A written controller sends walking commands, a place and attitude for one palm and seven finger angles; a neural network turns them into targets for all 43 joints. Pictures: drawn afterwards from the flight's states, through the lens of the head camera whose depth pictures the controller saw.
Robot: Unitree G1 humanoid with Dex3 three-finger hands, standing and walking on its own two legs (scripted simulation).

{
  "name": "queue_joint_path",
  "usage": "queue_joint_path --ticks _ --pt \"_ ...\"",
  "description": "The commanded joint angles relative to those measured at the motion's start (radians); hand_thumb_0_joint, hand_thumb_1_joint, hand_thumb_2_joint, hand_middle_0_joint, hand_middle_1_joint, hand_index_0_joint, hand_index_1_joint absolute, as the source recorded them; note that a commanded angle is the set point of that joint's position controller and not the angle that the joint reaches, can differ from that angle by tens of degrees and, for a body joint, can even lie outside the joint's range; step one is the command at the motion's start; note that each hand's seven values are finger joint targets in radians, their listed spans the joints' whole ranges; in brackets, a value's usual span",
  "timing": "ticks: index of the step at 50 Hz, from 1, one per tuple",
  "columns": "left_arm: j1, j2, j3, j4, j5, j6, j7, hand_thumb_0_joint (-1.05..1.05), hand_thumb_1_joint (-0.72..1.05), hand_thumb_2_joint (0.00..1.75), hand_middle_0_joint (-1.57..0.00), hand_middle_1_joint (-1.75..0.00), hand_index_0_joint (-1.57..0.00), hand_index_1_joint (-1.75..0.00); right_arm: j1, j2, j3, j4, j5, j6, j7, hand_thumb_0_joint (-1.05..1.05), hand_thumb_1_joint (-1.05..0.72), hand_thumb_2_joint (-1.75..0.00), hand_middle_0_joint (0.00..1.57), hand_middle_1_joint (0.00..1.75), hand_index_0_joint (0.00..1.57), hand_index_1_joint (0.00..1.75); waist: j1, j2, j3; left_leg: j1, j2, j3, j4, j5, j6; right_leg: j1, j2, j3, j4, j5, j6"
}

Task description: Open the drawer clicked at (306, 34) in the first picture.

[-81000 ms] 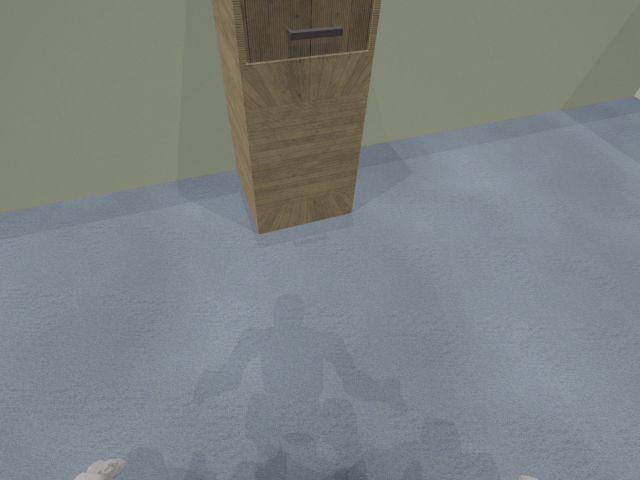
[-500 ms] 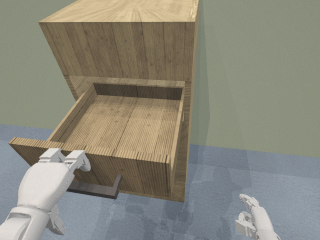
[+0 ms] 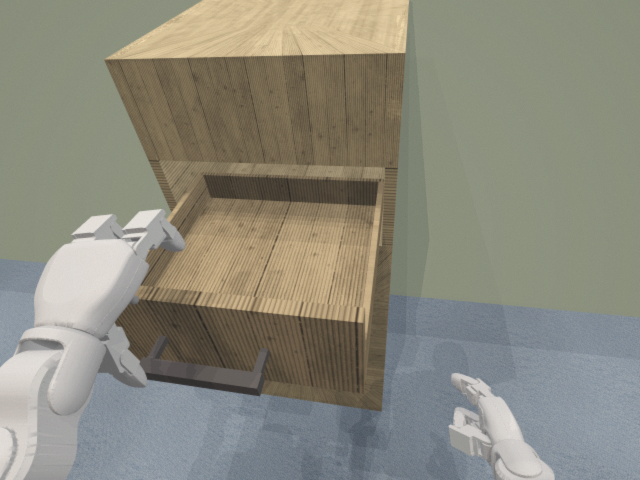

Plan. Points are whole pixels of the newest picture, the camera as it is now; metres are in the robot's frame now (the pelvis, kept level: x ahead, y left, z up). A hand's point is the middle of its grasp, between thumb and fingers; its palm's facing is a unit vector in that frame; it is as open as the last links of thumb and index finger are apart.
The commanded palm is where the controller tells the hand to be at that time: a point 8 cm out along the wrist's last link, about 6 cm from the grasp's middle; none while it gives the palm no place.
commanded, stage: lift the hand off the handle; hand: left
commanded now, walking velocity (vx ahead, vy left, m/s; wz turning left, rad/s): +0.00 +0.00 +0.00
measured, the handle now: (205, 362) +0.23 +0.20 +0.05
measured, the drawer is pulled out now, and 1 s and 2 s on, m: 0.29 0.29 0.29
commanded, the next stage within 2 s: draw the hand back to the body in 0.16 s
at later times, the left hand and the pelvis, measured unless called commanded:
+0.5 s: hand (137, 313) +0.21 +0.22 +0.18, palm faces +0.15 -0.08 -0.99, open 13.9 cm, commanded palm +0.16 +0.23 +0.25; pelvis +0.00 -0.01 +0.00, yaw +1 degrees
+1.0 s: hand (148, 305) +0.20 +0.19 +0.21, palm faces +0.32 -0.74 -0.59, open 13.7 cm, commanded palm +0.15 +0.24 +0.24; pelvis +0.02 -0.03 +0.00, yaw +1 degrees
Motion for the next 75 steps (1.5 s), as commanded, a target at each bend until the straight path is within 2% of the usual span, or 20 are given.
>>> queue_joint_path --ticks 1,5,7,10,17,21,25,30,38,40,43,44,45,46,48,50,53,56,64,75 --pt "-0.207 0.209 0.133 -0.279 0.009 -0.006 -0.009 0.0 -0.5 0.3 -0.3 -1.2 -0.3 -1.2 -0.234 -0.104 -0.037 -0.216 0.0 -0.051 0.002 0.0 -0.9 -0.9 0.2 0.3 0.2 0.3 0.02 -0.001 -0.182 -0.04 0.163 -0.164 -0.142 0.052 -0.117 0.094 -0.003 0.001 0.005 0.065 -0.011" --pt "-0.152 0.227 0.188 -0.271 -0.018 -0.02 0.001 0.0 -0.5 0.3 -0.3 -1.2 -0.3 -1.2 -0.241 -0.109 -0.039 -0.224 0.009 -0.058 0.002 0.0 -0.9 -0.9 0.2 0.3 0.2 0.3 0.008 -0.002 -0.134 -0.054 0.179 -0.172 -0.139 0.035 -0.115 0.078 0.0 0.004 0.001 0.059 -0.015" --pt "-0.116 0.193 0.159 -0.202 -0.008 -0.021 -0.005 0.0 -0.5 0.3 -0.3 -1.2 -0.3 -1.2 -0.205 -0.094 -0.04 -0.193 0.0 -0.049 0.012 0.0 -0.9 -0.9 0.2 0.3 0.2 0.3 0.01 -0.065 -0.086 -0.027 0.159 -0.155 -0.131 0.064 -0.126 -0.004 -0.011 -0.008 -0.03 0.02 -0.019" --pt "-0.12 0.241 0.227 -0.213 -0.048 -0.018 0.001 0.0 -0.5 0.3 -0.3 -1.2 -0.3 -1.2 -0.23 -0.107 -0.043 -0.205 0.014 -0.05 0.015 0.0 -0.9 -0.9 0.2 0.3 0.2 0.3 0.005 -0.06 -0.095 -0.043 0.157 -0.137 -0.108 0.073 -0.11 0.017 -0.013 0.007 -0.033 0.036 -0.02" --pt "-0.151 0.214 0.151 -0.245 -0.032 -0.035 -0.015 0.0 -0.5 0.3 -0.3 -1.2 -0.3 -1.2 -0.196 -0.101 -0.046 -0.208 0.003 -0.065 0.011 0.0 -0.9 -0.9 0.2 0.3 0.2 0.3 -0.009 -0.021 -0.15 0.011 0.137 -0.128 -0.083 0.067 -0.103 -0.018 -0.022 0.007 -0.049 0.007 -0.018" --pt "-0.135 0.283 0.22 -0.285 -0.023 -0.06 -0.003 0.0 -0.5 0.3 -0.3 -1.2 -0.3 -1.2 -0.176 -0.107 -0.037 -0.22 -0.004 -0.076 0.0 0.0 -0.9 -0.9 0.2 0.3 0.2 0.3 0.004 -0.04 -0.184 0.004 0.128 -0.123 -0.05 0.103 -0.092 0.006 -0.026 0.008 -0.047 0.028 -0.02" --pt "-0.049 0.316 0.296 -0.292 -0.065 -0.079 0.019 0.0 -0.5 0.3 -0.3 -1.2 -0.3 -1.2 -0.185 -0.115 -0.044 -0.226 0.007 -0.081 -0.002 0.0 -0.9 -0.9 0.2 0.3 0.2 0.3 -0.004 0.004 -0.142 0.019 0.137 -0.123 -0.037 0.148 -0.097 -0.018 -0.025 0.023 -0.064 0.058 -0.027" --pt "0.027 0.31 0.319 -0.25 -0.109 -0.076 0.017 0.0 -0.5 0.3 -0.3 -1.2 -0.3 -1.2 -0.176 -0.115 -0.049 -0.219 0.013 -0.077 0.006 0.0 -0.9 -0.9 0.2 0.3 0.2 0.3 -0.01 -0.03 -0.103 0.002 0.131 -0.116 -0.03 0.154 -0.101 -0.04 -0.026 0.02 -0.064 0.065 -0.024" --pt "0.074 0.32 0.308 -0.28 -0.11 -0.099 0.006 0.0 -0.5 0.3 -0.3 -1.2 -0.3 -1.2 -0.138 -0.119 -0.05 -0.239 -0.001 -0.072 -0.007 0.0 -0.9 -0.9 0.2 0.3 0.2 0.3 -0.015 -0.077 -0.109 0.013 0.117 -0.1 -0.004 0.115 -0.085 -0.077 -0.04 0.0 -0.085 0.029 -0.004" --pt "0.077 0.361 0.36 -0.306 -0.122 -0.113 0.016 0.0 -0.5 0.3 -0.3 -1.2 -0.3 -1.2 -0.155 -0.125 -0.05 -0.246 0.009 -0.09 -0.015 0.0 -0.9 -0.9 0.2 0.3 0.2 0.3 -0.018 -0.024 -0.123 0.017 0.122 -0.103 0.008 0.11 -0.084 -0.07 -0.037 0.033 -0.083 0.041 -0.015" --pt "0.121 0.371 0.385 -0.27 -0.129 -0.143 0.021 0.0 -0.5 0.3 -0.3 -1.2 -0.3 -1.2 -0.114 -0.12 -0.052 -0.239 -0.006 -0.08 -0.022 0.0 -0.9 -0.9 0.2 0.3 0.2 0.3 -0.011 -0.081 -0.117 0.025 0.111 -0.094 0.025 0.132 -0.081 -0.081 -0.047 0.007 -0.094 0.054 -0.005" --pt "0.026 -0.059 0.349 -0.314 -0.801 -0.251 0.097 0.0 -0.47 0.32 -0.3 -1.18 -0.3 -1.18 -0.013 -0.031 -0.067 -0.26 -0.007 -0.157 -0.04 0.0 -0.9 -0.9 0.2 0.3 0.2 0.3 -0.122 -0.111 -0.024 0.102 0.141 -0.104 -0.009 0.071 -0.087 -0.101 -0.031 -0.013 -0.133 0.07 -0.037" --pt "0.097 0.042 0.406 -0.257 -0.824 -0.292 0.141 0.0 -0.43 0.33 -0.29 -1.15 -0.29 -1.15 -0.013 -0.071 -0.06 -0.212 -0.017 -0.2 -0.053 0.0 -0.9 -0.9 0.2 0.3 0.2 0.3 -0.108 -0.107 -0.027 0.103 0.167 -0.152 -0.046 -0.004 -0.099 -0.101 -0.016 0.026 -0.107 0.019 -0.045" --pt "0.155 0.017 0.406 -0.196 -0.819 -0.306 0.161 0.0 -0.4 0.34 -0.29 -1.13 -0.29 -1.13 0.001 -0.073 -0.062 -0.199 -0.022 -0.211 -0.056 0.0 -0.9 -0.9 0.2 0.3 0.2 0.3 -0.1 -0.085 0.005 0.079 0.174 -0.159 -0.066 -0.038 -0.104 -0.103 -0.026 0.009 -0.1 0.004 -0.043" --pt "0.124 0.044 0.458 -0.32 -0.891 -0.354 0.188 0.0 -0.32 0.37 -0.29 -1.09 -0.29 -1.09 0.003 -0.082 -0.077 -0.19 -0.019 -0.223 -0.066 0.0 -0.9 -0.9 0.2 0.3 0.2 0.3 -0.084 -0.127 -0.069 0.082 0.164 -0.137 -0.067 0.021 -0.104 -0.036 -0.042 0.001 -0.112 0.049 -0.032" --pt "0.117 0.073 0.495 -0.351 -0.903 -0.394 0.217 0.0 -0.26 0.4 -0.28 -1.04 -0.28 -1.04 -0.01 -0.081 -0.078 -0.175 -0.025 -0.262 -0.074 0.0 -0.9 -0.9 0.2 0.3 0.2 0.3 -0.07 -0.031 -0.101 0.077 0.148 -0.11 -0.054 0.038 -0.103 -0.007 -0.049 0.028 -0.115 0.068 -0.037" --pt "0.18 -0.031 0.413 -0.306 -0.912 -0.41 0.212 0.0 -0.15 0.45 -0.27 -0.98 -0.27 -0.98 0.008 -0.069 -0.077 -0.154 -0.025 -0.281 -0.062 0.0 -0.9 -0.9 0.2 0.3 0.2 0.3 -0.075 -0.029 -0.047 0.054 0.148 -0.108 -0.064 0.098 -0.112 -0.009 -0.052 0.004 -0.118 0.098 -0.04" --pt "0.16 -0.034 0.409 -0.261 -0.913 -0.417 0.212 0.0 -0.05 0.5 -0.27 -0.91 -0.27 -0.91 0.011 -0.077 -0.083 -0.129 -0.027 -0.288 -0.059 0.0 -0.9 -0.9 0.2 0.3 0.2 0.3 -0.078 0.0 0.012 0.028 0.145 -0.105 -0.063 0.123 -0.109 -0.016 -0.054 0.005 -0.129 0.127 -0.043" --pt "0.23 -0.015 0.433 -0.321 -0.921 -0.437 0.202 0.0 0.23 0.62 -0.25 -0.73 -0.25 -0.73 0.011 -0.079 -0.105 -0.134 -0.021 -0.288 -0.052 0.0 -0.9 -0.9 0.2 0.3 0.2 0.3 -0.068 -0.075 -0.11 0.078 0.146 -0.083 -0.03 0.261 -0.107 0.047 -0.063 0.015 -0.108 0.277 -0.034" --pt "0.198 -0.012 0.457 -0.253 -0.92 -0.441 0.206 0.0 0.62 0.78 -0.22 -0.48 -0.22 -0.48 0.002 -0.076 -0.116 -0.122 -0.015 -0.268 -0.062 0.0 -0.9 -0.9 0.2 0.3 0.2 0.3 -0.081 -0.083 -0.053 0.084 0.139 -0.076 -0.034 0.184 -0.094 -0.004 -0.064 0.028 -0.15 0.228 -0.026"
